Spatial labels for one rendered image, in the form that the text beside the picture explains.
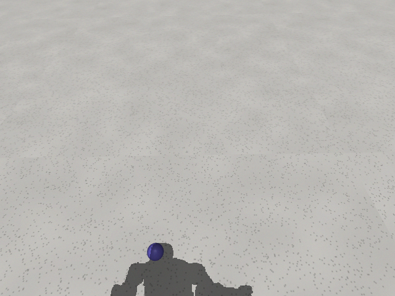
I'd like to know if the ball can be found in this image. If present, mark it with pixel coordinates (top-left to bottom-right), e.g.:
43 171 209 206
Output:
147 243 164 261

